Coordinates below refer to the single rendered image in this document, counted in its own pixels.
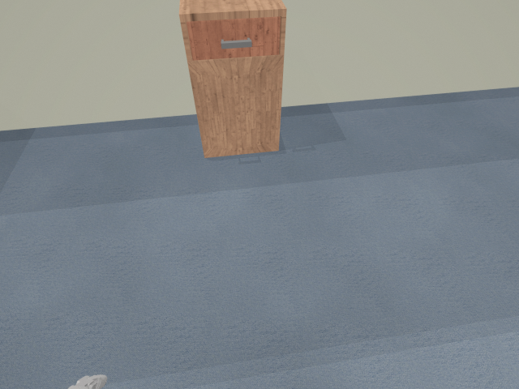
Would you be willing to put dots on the drawer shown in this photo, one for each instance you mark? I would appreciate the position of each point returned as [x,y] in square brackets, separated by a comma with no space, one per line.
[205,37]

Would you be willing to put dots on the cabinet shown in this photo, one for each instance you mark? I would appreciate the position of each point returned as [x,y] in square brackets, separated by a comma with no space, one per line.
[237,100]

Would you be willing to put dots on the handle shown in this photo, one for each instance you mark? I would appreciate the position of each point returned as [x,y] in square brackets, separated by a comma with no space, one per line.
[236,44]

